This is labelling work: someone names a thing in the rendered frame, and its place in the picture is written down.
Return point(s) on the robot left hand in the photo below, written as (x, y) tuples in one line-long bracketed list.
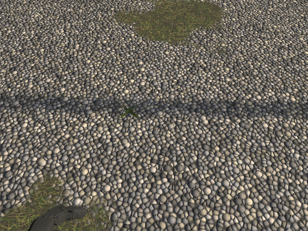
[(56, 216)]

